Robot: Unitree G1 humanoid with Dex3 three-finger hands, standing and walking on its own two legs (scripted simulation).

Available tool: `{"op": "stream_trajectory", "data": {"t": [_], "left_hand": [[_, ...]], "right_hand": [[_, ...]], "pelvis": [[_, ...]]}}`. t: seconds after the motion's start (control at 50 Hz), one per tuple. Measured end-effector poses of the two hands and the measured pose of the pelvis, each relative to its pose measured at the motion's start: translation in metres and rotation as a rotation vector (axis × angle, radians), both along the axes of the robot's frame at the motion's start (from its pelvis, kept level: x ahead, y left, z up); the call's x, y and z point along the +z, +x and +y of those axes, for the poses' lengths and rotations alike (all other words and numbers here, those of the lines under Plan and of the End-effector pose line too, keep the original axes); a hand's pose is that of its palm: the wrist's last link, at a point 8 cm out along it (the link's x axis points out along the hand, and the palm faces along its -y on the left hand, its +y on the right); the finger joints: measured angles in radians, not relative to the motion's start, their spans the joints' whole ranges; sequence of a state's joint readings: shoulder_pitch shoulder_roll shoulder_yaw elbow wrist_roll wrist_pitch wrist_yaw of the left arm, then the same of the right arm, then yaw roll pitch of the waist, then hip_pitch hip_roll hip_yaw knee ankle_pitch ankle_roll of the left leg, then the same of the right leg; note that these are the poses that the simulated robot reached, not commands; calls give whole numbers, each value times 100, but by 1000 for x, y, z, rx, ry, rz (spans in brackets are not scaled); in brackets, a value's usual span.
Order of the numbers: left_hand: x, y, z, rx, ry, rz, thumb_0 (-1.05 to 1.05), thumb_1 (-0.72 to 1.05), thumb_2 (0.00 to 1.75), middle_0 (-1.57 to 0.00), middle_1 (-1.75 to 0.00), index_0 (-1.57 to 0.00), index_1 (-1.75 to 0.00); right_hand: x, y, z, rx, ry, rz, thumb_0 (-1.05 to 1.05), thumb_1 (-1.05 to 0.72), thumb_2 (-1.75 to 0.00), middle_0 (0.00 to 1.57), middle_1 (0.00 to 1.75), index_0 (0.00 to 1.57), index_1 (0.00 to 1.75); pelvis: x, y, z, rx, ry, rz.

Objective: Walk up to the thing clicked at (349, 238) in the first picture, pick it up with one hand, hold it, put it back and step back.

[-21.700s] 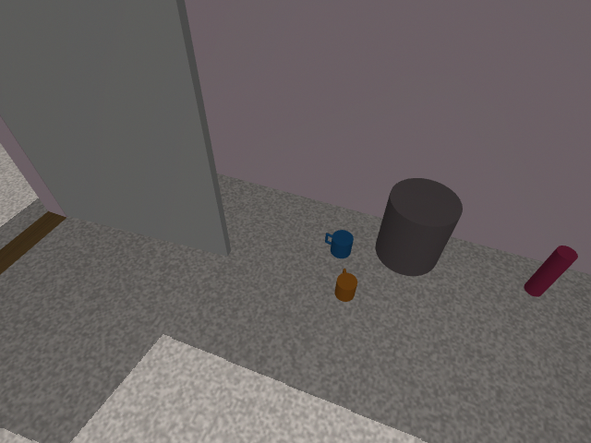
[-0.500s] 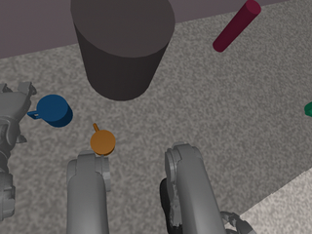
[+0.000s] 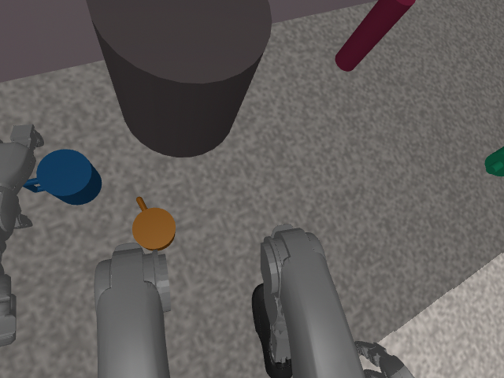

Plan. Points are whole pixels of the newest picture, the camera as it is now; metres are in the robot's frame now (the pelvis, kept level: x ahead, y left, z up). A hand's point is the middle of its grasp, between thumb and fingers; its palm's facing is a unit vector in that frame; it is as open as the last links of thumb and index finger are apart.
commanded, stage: approach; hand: left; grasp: from above
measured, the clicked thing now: (62, 180) +0.47 +0.30 -0.30
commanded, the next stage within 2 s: close in in 0.72 s
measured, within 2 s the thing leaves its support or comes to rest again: neither
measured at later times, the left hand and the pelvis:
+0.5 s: hand (58, 145) +0.50 +0.27 -0.17, palm faces -0.39 -0.04 -0.92, open 14.2 cm; pelvis +0.00 +0.00 -0.01, yaw -1 degrees
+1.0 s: hand (41, 166) +0.46 +0.30 -0.18, palm faces -0.40 -0.06 -0.91, open 14.1 cm; pelvis -0.01 +0.00 -0.01, yaw -1 degrees
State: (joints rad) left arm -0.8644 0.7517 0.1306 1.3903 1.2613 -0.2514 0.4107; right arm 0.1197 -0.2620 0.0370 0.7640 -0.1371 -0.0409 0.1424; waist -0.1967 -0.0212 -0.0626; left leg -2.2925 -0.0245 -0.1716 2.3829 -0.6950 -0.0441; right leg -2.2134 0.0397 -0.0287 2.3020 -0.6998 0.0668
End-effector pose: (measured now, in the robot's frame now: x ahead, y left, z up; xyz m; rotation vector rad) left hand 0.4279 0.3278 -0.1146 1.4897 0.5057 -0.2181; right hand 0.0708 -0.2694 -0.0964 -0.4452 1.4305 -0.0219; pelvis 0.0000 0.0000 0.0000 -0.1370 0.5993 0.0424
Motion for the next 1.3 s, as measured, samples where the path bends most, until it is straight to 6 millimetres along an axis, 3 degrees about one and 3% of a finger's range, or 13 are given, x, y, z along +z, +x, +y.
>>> {"op": "stream_trajectory", "data": {"t": [0.12, 0.28, 0.36, 0.46, 0.56, 0.68, 0.78, 0.92, 1.0, 1.08, 1.3], "left_hand": [[-8, 11, -14, -46, -5, 2, 0, -54, 101, -8, -104, -8, -103], [-12, 50, -59, -105, -24, -85, 0, -54, 101, -8, -105, -8, -104], [-5, 68, -70, -76, 2, -115, 0, -54, 101, -8, -104, -8, -104], [5, 75, -65, -7, 51, -87, 0, -55, 102, -8, -103, -8, -103], [-1, 59, -41, 80, 52, 9, 0, -55, 101, -8, -104, -7, -103], [-18, 20, -11, 83, 3, 112, 0, -55, 100, -8, -105, -8, -104], [-13, 5, -9, -40, -21, 30, 0, -54, 99, -9, -106, -9, -105], [0, 23, -23, -89, -17, -54, 0, -55, 102, -9, -105, -9, -104], [-4, 38, -30, -69, -3, -46, 0, -54, 102, -9, -104, -8, -103], [-18, 42, -35, -45, -1, -12, 0, -52, 100, -8, -104, -8, -102], [-60, 40, -34, -23, -14, 13, 0, -51, 98, -8, -103, -8, -101]], "right_hand": [[0, -4, -1, 15, -11, 3, 0, -91, -89, 20, 30, 20, 29], [8, -22, -4, -19, -44, 10, 0, -91, -89, 20, 30, 20, 29], [10, -36, -3, -58, -41, 23, 0, -91, -89, 20, 30, 20, 29], [6, -51, 1, -92, -4, 47, 0, -91, -89, 20, 30, 20, 29], [-1, -56, 6, -99, 36, 64, 0, -91, -89, 20, 30, 20, 29], [-6, -45, 8, -41, 48, 89, 0, -91, -89, 20, 30, 20, 29], [-4, -24, 2, 0, 15, 74, 0, -91, -89, 21, 30, 20, 29], [7, 13, -6, 42, -55, -36, 0, -91, -89, 20, 30, 20, 29], [12, 18, -6, 51, -72, -85, 0, -91, -89, 20, 30, 20, 29], [12, 3, -2, 48, -67, -64, 0, -90, -89, 20, 30, 20, 29], [6, -65, 13, -8, -24, 111, 0, -90, -89, 20, 30, 20, 29]], "pelvis": [[-4, -1, 0, -2, -2, -3], [-9, -2, 0, -11, -10, 2], [-9, -1, 0, -15, -8, 11], [-7, 0, 0, -23, -5, 16], [-7, -1, -1, -22, 0, 0], [-8, -3, -2, -11, -2, -17], [-7, -3, -2, 0, -4, -22], [-6, -4, 2, 2, -15, -16], [-8, -6, 5, -4, -25, -17], [-11, -7, 6, -7, -29, -22], [-24, -6, 5, -24, -36, -40]]}}
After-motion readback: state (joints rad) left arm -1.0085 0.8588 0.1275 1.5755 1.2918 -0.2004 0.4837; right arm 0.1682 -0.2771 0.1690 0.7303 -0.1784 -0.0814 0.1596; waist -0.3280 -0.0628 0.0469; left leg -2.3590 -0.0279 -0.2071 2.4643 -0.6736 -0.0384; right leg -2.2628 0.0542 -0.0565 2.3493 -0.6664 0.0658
